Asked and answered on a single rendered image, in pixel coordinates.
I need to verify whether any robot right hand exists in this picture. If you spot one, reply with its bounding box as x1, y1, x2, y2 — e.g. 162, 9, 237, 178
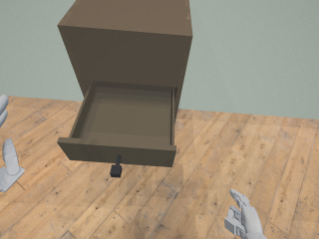
224, 188, 263, 239

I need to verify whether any drawer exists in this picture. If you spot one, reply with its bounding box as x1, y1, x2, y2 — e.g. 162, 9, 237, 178
57, 81, 176, 167

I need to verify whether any robot left hand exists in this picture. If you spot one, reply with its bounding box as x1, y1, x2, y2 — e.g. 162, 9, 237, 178
0, 95, 25, 193

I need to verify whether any handle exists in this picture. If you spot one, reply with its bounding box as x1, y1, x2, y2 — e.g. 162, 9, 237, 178
110, 155, 123, 178

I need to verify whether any cabinet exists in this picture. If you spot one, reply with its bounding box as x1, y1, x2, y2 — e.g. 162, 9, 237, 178
57, 0, 193, 125

